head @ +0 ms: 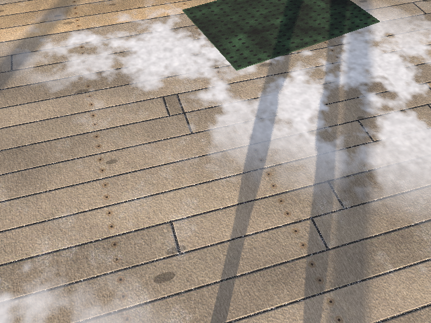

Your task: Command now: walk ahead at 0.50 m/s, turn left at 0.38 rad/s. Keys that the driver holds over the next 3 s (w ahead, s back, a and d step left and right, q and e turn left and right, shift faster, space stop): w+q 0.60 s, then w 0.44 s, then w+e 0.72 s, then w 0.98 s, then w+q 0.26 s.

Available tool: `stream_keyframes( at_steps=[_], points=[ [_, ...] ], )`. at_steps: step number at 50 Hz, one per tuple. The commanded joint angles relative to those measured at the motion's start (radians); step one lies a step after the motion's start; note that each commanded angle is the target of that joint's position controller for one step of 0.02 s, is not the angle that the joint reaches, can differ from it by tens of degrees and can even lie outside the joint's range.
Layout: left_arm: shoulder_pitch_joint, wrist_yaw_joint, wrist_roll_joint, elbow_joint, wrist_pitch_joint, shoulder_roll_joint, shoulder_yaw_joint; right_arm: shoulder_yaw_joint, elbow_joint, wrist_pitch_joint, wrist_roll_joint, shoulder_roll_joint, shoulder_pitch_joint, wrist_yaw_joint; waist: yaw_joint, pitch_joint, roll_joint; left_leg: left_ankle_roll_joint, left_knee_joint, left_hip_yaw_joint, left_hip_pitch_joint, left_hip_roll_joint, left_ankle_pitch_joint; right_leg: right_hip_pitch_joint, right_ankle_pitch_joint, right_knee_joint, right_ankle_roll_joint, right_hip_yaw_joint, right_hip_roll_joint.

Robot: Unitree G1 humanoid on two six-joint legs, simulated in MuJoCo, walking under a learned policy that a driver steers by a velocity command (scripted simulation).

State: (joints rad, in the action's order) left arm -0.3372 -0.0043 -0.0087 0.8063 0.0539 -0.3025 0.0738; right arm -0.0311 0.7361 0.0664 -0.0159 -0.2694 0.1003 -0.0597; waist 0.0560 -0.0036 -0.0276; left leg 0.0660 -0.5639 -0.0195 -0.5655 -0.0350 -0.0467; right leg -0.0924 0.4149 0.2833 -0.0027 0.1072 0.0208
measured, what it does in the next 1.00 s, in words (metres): walks ahead, turning left: left foot, then right foot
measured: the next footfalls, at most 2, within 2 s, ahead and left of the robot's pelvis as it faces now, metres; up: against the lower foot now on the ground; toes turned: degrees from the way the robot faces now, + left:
left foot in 0.02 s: +0.19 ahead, +0.10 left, +0.00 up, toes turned +2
right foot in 0.50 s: +0.49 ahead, -0.06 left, +0.00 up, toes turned +21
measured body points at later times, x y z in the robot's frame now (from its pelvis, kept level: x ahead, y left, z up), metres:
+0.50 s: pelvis +0.29 +0.02 +0.00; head +0.32 +0.03 +0.45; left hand +0.46 +0.31 -0.06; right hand +0.41 -0.26 -0.11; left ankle +0.15 +0.10 -0.72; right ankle +0.45 -0.07 -0.72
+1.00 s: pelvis +0.53 +0.13 +0.00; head +0.56 +0.15 +0.45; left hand +0.38 +0.38 -0.13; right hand +0.85 +0.04 -0.06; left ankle +0.59 +0.28 -0.73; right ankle +0.45 -0.07 -0.72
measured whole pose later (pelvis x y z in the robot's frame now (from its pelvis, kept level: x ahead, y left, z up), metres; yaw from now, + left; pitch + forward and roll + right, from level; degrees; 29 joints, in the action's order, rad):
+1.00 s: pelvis +0.53 +0.13 +0.00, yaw +27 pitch +2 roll -2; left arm -0.41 0.01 -0.03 0.89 0.06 -0.30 0.06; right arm -0.03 0.61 0.06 -0.01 -0.26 0.04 -0.04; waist 0.09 -0.02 -0.02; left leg 0.07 -0.52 -0.01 -0.48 -0.02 -0.06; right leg -0.03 0.43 0.39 -0.03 0.09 -0.04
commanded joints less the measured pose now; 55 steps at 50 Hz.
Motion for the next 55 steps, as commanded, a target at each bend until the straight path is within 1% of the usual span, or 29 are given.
stream_keyframes(
  at_steps=[1, 2, 3, 4, 5, 6, 7, 11, 16, 21, 24, 25, 26, 27, 28, 29, 30, 31, 33, 36, 41, 45, 47, 49, 50, 51, 52, 53, 55],
  points=[
    [0.03, -0.027, 0.006, -0.065, -0.01, -0.156, 0.034, -0.086, -0.017, 0.007, 0.001, -0.205, 0.221, 0.009, -0.16, 0.152, 0.07, 0.081, 0.013, -0.017, 0.395, 0.069, -0.02, 0.132, -0.971, 0.44, 0.069, 0.024, -0.204],
    [-0.067, -0.023, 0.029, -0.109, 0.009, -0.077, 0.003, -0.119, -0.014, 0.002, 0.003, -0.33, 0.332, 0.022, -0.142, 0.29, -0.141, 0.243, 0.011, 0.413, 0.796, -0.178, -0.052, 0.527, -0.54, 0.842, -0.002, 0.034, -0.083],
    [-0.05, -0.008, 0.03, -0.109, 0.04, -0.041, -0.017, -0.103, -0.018, 0.005, -0.014, -0.289, 0.341, 0.018, -0.139, 0.402, -0.216, 0.344, 0.218, 0.841, 0.963, -0.294, -0.218, 0.775, 0.141, 1.05, -0.028, -0.137, 0.065],
    [0.033, 0.01, -0.012, -0.126, 0.068, -0.116, 0.001, -0.084, -0.023, 0.006, -0.007, -0.229, 0.327, 0.02, -0.173, 0.318, -0.139, 0.288, 0.257, 0.759, 0.918, -0.277, -0.315, 0.881, 0.106, 1.1, 0.0, -0.232, -0.006],
    [0.11, 0.015, -0.027, -0.151, 0.082, -0.12, -0.003, -0.076, -0.035, 0.007, -0.003, -0.2, 0.275, 0.024, -0.163, 0.2, -0.067, 0.249, 0.261, 0.631, 0.782, -0.24, -0.289, 0.898, 0.029, 1.052, 0.019, -0.211, -0.049],
    [0.142, 0.01, -0.007, -0.159, 0.086, -0.115, -0.003, -0.068, -0.047, 0.005, 0.002, -0.179, 0.215, 0.026, -0.125, 0.107, 0.007, 0.231, 0.276, 0.536, 0.624, -0.207, -0.198, 0.869, -0.028, 0.958, 0.022, -0.199, -0.085],
    [0.141, 0.003, 0.013, -0.159, 0.08, -0.125, 0.007, -0.059, -0.063, 0.006, 0.011, -0.151, 0.17, 0.03, -0.088, 0.075, 0.001, 0.217, 0.295, 0.468, 0.51, -0.176, -0.1, 0.793, -0.07, 0.877, 0.017, -0.201, -0.116],
    [0.111, -0.004, 0.027, -0.16, 0.044, -0.087, 0.004, -0.064, -0.083, 0.006, 0.011, -0.165, 0.142, 0.048, -0.04, 0.039, -0.033, 0.23, 0.346, 0.351, 0.333, -0.118, 0.095, 0.706, -0.154, 0.725, -0.037, -0.171, -0.114],
    [0.292, 0.002, 0.02, -0.2, 0.049, -0.039, -0.015, -0.073, -0.058, -0.005, -0.005, -0.187, 0.207, 0.072, -0.107, 0.009, -0.049, 0.162, 0.326, 0.274, 0.282, -0.046, 0.028, 0.634, -0.462, 0.368, -0.07, -0.158, -0.053],
    [0.37, 0.023, 0.002, -0.223, 0.07, -0.079, -0.002, -0.075, -0.036, -0.025, -0.012, -0.182, 0.271, 0.08, -0.127, 0.008, -0.068, 0.137, 0.226, 0.401, 0.395, -0.088, -0.052, 0.579, -0.441, 0.211, -0.048, -0.192, -0.015],
    [0.247, 0.022, 0.001, -0.194, 0.084, -0.114, 0.021, -0.073, -0.049, -0.033, -0.007, -0.163, 0.239, 0.08, -0.05, 0.043, -0.101, 0.097, 0.103, 0.443, 0.415, -0.072, 0.006, 0.405, -0.365, 0.14, 0.009, -0.172, -0.014],
    [0.136, 0.014, 0.016, -0.179, 0.088, -0.149, 0.036, -0.057, -0.063, -0.03, -0.001, -0.118, 0.23, 0.076, 0.006, 0.14, -0.07, 0.065, -0.061, 0.394, 0.355, -0.023, 0.01, 0.199, -0.355, 0.157, 0.059, -0.228, -0.094],
    [0.004, 0.006, 0.034, -0.167, 0.086, -0.223, 0.054, -0.039, -0.084, -0.022, -0.001, -0.06, 0.296, 0.075, 0.022, 0.285, 0.104, 0.0, -0.376, 0.269, 0.1, 0.094, -0.199, -0.15, -0.279, 0.163, 0.164, -0.498, -0.302],
    [-0.063, 0.014, 0.016, -0.131, 0.068, -0.231, 0.061, -0.03, -0.105, -0.015, -0.016, -0.069, 0.367, 0.076, 0.002, 0.353, 0.38, -0.034, -0.623, 0.194, -0.153, 0.122, -0.557, -0.288, -0.036, 0.066, 0.262, -0.875, -0.454],
    [-0.021, 0.013, 0.003, -0.148, 0.063, -0.147, 0.039, -0.051, -0.087, -0.016, -0.023, -0.161, 0.325, 0.075, 0.02, 0.228, 0.239, -0.045, -0.722, 0.215, -0.236, 0.051, -0.496, -0.192, 0.118, 0.027, 0.234, -0.835, -0.431],
    [0.02, 0.008, 0.007, -0.154, 0.054, -0.11, 0.028, -0.059, -0.102, -0.023, -0.016, -0.185, 0.228, 0.074, 0.032, 0.116, 0.15, -0.052, -0.742, 0.176, -0.244, 0.019, -0.411, -0.067, 0.063, 0.015, 0.197, -0.677, -0.388],
    [0.063, 0.008, 0.017, -0.151, 0.05, -0.096, 0.02, -0.06, -0.116, -0.025, -0.005, -0.172, 0.182, 0.072, 0.013, 0.045, 0.097, -0.056, -0.709, 0.159, -0.217, -0.01, -0.347, 0.054, -0.056, -0.011, 0.183, -0.565, -0.346],
    [0.085, 0.008, 0.022, -0.141, 0.05, -0.073, 0.011, -0.062, -0.122, -0.026, 0.001, -0.154, 0.164, 0.068, -0.007, 0.011, 0.104, -0.055, -0.663, 0.161, -0.184, -0.035, -0.305, 0.129, -0.147, -0.034, 0.179, -0.489, -0.308],
    [0.096, 0.013, 0.021, -0.121, 0.058, -0.058, 0.007, -0.054, -0.118, -0.032, -0.01, -0.105, 0.187, 0.06, -0.037, -0.006, 0.142, -0.055, -0.604, 0.143, -0.115, -0.05, -0.278, 0.213, -0.237, -0.082, 0.181, -0.379, -0.261],
    [0.081, 0.018, 0.011, -0.086, 0.067, -0.095, 0.018, -0.041, -0.133, -0.032, 0.0, -0.07, 0.139, 0.058, -0.043, -0.021, 0.116, -0.068, -0.467, 0.129, -0.135, -0.054, -0.218, 0.221, -0.372, -0.123, 0.218, -0.295, -0.267],
    [0.051, 0.015, -0.007, -0.041, 0.05, -0.138, 0.025, -0.019, -0.157, -0.007, 0.005, -0.043, -0.008, 0.033, -0.001, -0.031, 0.093, -0.068, -0.15, 0.049, -0.055, -0.051, 0.017, 0.208, -0.469, -0.131, 0.194, -0.155, -0.23],
    [-0.024, 0.015, -0.022, 0.009, 0.03, -0.168, 0.03, -0.022, -0.193, 0.0, -0.006, -0.063, -0.105, 0.02, 0.021, -0.052, 0.109, -0.041, -0.027, 0.024, -0.019, -0.025, -0.004, 0.125, -0.488, -0.104, 0.176, -0.157, -0.276],
    [-0.025, 0.011, -0.027, 0.024, 0.018, -0.183, 0.033, -0.031, -0.196, 0.002, -0.003, -0.086, -0.089, 0.017, -0.009, -0.041, 0.122, -0.01, 0.021, 0.006, 0.042, -0.002, -0.062, 0.079, -0.605, -0.046, 0.157, -0.151, -0.293],
    [-0.015, 0.005, -0.028, 0.032, 0.009, -0.172, 0.025, -0.068, -0.132, 0.0, 0.008, -0.148, 0.118, 0.026, -0.126, 0.086, 0.106, 0.039, 0.083, -0.039, 0.367, 0.053, -0.032, 0.128, -0.856, 0.205, 0.112, -0.077, -0.232],
    [-0.012, 0.001, -0.005, 0.013, 0.013, -0.13, 0.004, -0.092, -0.096, -0.006, 0.013, -0.211, 0.289, 0.039, -0.198, 0.212, 0.041, 0.089, 0.044, 0.102, 0.652, -0.074, 0.0, 0.308, -0.666, 0.468, 0.071, -0.04, -0.188],
    [-0.104, 0.007, 0.011, -0.022, 0.031, -0.012, -0.035, -0.108, -0.087, -0.011, 0.023, -0.314, 0.343, 0.045, -0.144, 0.328, -0.225, 0.249, 0.137, 0.59, 0.954, -0.331, -0.164, 0.699, -0.031, 0.846, 0.002, -0.04, -0.014],
    [-0.07, 0.013, -0.007, -0.006, 0.052, -0.089, -0.019, -0.087, -0.088, -0.009, 0.011, -0.233, 0.358, 0.043, -0.179, 0.379, -0.184, 0.274, 0.232, 0.754, 0.958, -0.356, -0.269, 0.814, 0.166, 0.989, 0.008, -0.193, -0.021],
    [0.005, 0.019, -0.037, -0.031, 0.06, -0.14, -0.003, -0.071, -0.086, -0.003, 0.012, -0.19, 0.297, 0.042, -0.17, 0.224, -0.138, 0.23, 0.242, 0.594, 0.85, -0.327, -0.24, 0.891, 0.104, 1.023, 0.02, -0.195, -0.072],
    [0.075, 0.014, -0.021, -0.036, 0.055, -0.122, -0.003, -0.053, -0.086, 0.005, 0.019, -0.129, 0.187, 0.038, -0.115, 0.084, -0.052, 0.179, 0.289, 0.372, 0.604, -0.247, -0.084, 0.834, -0.045, 0.923, 0.02, -0.172, -0.141]
  ],
)
Over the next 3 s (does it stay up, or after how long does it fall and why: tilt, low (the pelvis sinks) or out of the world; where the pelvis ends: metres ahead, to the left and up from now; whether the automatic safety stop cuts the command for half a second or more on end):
stays up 1.62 0.29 0.01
